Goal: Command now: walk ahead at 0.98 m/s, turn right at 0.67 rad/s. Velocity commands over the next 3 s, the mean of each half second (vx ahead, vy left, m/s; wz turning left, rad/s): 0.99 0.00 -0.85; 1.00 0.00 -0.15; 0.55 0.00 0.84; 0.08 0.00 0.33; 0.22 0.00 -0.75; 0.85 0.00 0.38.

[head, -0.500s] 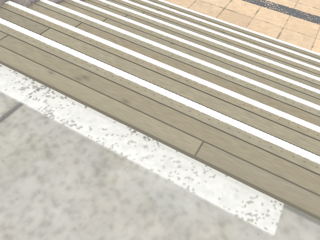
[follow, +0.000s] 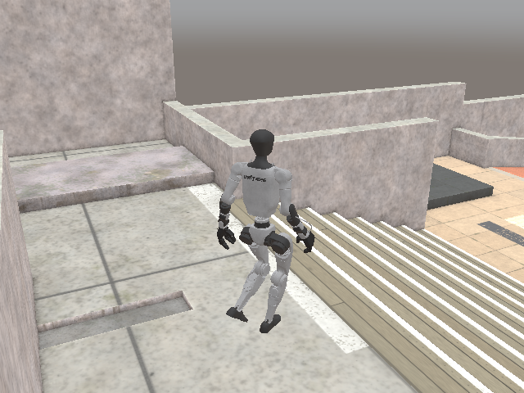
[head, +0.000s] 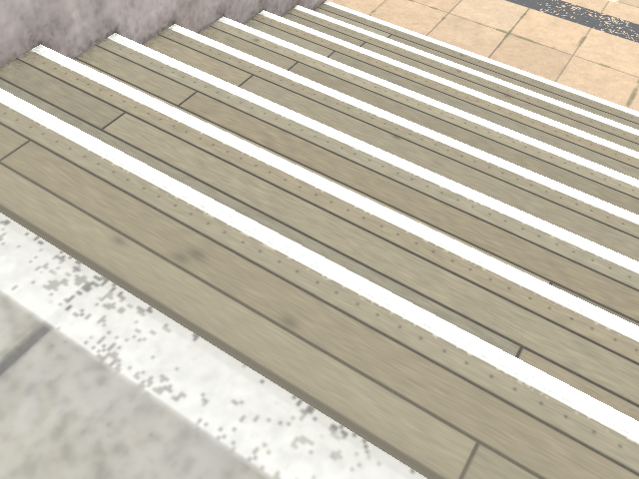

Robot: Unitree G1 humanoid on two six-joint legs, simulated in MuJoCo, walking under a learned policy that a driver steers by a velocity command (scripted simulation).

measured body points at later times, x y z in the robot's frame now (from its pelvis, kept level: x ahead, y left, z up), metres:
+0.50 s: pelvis +0.46 +0.02 +0.02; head +0.49 +0.01 +0.46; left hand +0.72 +0.23 -0.08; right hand +0.38 -0.28 -0.09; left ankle +0.48 +0.15 -0.72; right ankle +0.40 -0.07 -0.62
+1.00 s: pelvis +0.84 -0.21 +0.00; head +0.85 -0.21 +0.45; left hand +0.97 +0.04 -0.13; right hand +0.78 -0.49 -0.12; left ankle +1.03 -0.12 -0.66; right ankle +0.73 -0.21 -0.72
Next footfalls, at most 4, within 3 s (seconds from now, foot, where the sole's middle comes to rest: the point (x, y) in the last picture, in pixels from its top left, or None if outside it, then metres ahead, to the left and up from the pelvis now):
0.30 left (270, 456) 0.52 0.13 -0.76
0.74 right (441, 357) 0.77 -0.23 -0.76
1.20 left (444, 271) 1.12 -0.30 -0.89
1.52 right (501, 244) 1.34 -0.52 -1.01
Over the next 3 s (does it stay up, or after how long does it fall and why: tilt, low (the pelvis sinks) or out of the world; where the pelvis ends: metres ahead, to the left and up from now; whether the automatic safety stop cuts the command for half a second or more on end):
stays up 1.78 -0.36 -0.39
